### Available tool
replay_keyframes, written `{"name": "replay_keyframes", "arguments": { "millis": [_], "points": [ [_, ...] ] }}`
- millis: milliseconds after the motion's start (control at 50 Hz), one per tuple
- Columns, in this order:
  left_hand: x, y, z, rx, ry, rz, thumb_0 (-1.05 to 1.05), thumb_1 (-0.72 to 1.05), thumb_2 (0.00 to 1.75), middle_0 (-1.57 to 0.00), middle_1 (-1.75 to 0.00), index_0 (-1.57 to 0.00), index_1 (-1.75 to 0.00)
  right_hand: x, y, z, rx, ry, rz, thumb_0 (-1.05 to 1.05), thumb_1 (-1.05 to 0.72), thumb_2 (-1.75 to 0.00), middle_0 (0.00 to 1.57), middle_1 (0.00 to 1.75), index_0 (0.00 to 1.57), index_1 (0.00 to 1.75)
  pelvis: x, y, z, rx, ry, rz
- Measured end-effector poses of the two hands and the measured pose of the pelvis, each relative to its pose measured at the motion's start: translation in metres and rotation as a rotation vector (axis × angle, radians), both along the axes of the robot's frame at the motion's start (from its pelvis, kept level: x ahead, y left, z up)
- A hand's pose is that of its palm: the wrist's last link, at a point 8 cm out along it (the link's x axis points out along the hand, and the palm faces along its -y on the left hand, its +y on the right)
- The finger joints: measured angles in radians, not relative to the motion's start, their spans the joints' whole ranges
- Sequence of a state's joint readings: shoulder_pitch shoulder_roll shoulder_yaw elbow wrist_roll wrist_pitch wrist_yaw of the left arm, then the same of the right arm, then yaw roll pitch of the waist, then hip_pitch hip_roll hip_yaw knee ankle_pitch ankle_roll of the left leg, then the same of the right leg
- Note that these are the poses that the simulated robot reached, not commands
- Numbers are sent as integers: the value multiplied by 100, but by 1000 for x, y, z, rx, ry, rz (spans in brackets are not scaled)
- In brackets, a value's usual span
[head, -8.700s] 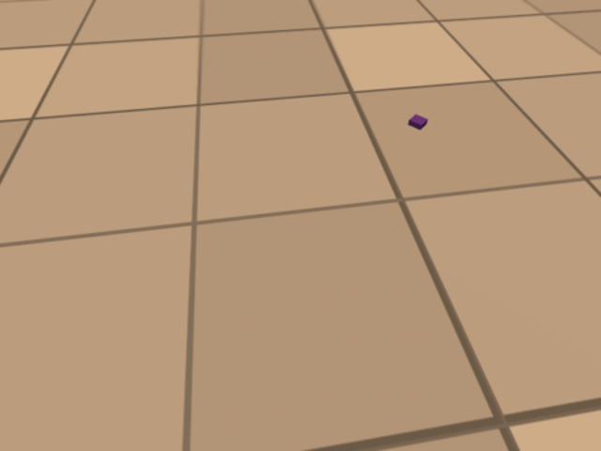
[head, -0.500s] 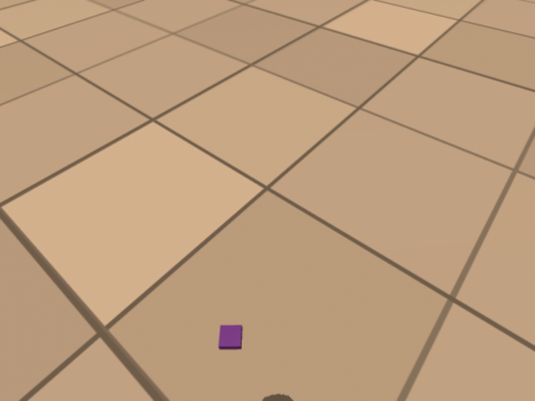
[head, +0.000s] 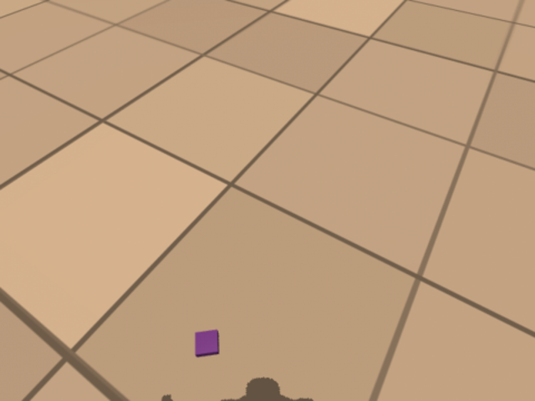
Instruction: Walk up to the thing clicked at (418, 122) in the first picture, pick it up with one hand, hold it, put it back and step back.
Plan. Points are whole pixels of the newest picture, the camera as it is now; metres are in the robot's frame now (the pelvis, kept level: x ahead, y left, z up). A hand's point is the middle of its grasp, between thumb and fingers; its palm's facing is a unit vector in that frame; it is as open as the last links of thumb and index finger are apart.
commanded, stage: walk up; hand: left
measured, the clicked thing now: (207, 343) +0.42 +0.21 -0.75
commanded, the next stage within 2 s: stand in 0.62 s
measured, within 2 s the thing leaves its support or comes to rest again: neither
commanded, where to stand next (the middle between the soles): +0.03 -0.04 m, yaw +1 degrees
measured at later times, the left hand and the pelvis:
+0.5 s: hand out of the picture +0.12 +0.24 -0.13, palm faces +0.02 -0.94 -0.33, open 7.4 cm; pelvis +0.02 -0.01 +0.02, yaw +2 degrees
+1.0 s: hand out of the picture +0.09 +0.25 -0.13, palm faces +0.01 -0.94 -0.34, open 7.4 cm; pelvis +0.02 -0.01 +0.02, yaw +1 degrees
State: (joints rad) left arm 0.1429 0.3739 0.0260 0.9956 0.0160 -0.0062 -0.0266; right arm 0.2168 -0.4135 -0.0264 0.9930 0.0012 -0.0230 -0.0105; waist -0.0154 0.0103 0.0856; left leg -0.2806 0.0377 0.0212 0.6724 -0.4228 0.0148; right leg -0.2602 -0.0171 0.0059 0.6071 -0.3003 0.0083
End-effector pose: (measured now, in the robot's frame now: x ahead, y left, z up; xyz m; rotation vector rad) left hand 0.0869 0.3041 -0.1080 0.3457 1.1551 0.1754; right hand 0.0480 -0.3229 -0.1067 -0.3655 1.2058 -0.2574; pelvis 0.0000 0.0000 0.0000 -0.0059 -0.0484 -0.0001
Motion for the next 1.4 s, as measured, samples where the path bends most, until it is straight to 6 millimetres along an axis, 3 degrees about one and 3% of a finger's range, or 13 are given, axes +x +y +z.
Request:
{"name": "replay_keyframes", "arguments": {
  "millis": [160, 280, 460, 780, 1000, 1400],
  "points": [
    [30, -13, 7, -19, -45, 13, 1, 90, 90, -20, -30, -21, -30, 17, 11, -4, 52, 15, 26, 1, -90, -90, 21, 30, 21, 30, 14, -6, 6, 7, 5, 12],
    [36, -19, 11, -23, -40, 25, 1, 90, 90, -20, -30, -21, -30, 37, 14, -1, 68, 1, 37, 1, -90, -90, 21, 30, 21, 30, 18, -10, 11, 7, 9, 20],
    [27, -18, 10, -28, -1, 61, 1, 90, 90, -20, -30, -21, -30, 58, 11, 7, 53, -9, 53, 0, -90, -90, 21, 30, 21, 30, 22, -11, 16, 5, 11, 28],
    [4, -12, 9, -21, 69, 90, 1, 90, 90, -20, -30, -21, -30, 74, 19, 11, 58, -6, 62, 1, -90, -90, 20, 30, 21, 30, 23, -7, 21, 2, 10, 25],
    [-1, -10, 13, -12, 54, 80, 1, 90, 90, -20, -30, -21, -30, 67, 27, 9, 85, -7, 66, 0, -90, -90, 21, 30, 21, 30, 16, -6, 22, 4, 7, 26],
    [-20, -12, 11, -14, 80, 79, 1, 90, 90, -20, -30, -21, -30, 35, 18, 6, 75, 50, 40, 1, -90, -90, 20, 30, 21, 30, 9, -8, 22, 6, 8, 29]
  ]
}}
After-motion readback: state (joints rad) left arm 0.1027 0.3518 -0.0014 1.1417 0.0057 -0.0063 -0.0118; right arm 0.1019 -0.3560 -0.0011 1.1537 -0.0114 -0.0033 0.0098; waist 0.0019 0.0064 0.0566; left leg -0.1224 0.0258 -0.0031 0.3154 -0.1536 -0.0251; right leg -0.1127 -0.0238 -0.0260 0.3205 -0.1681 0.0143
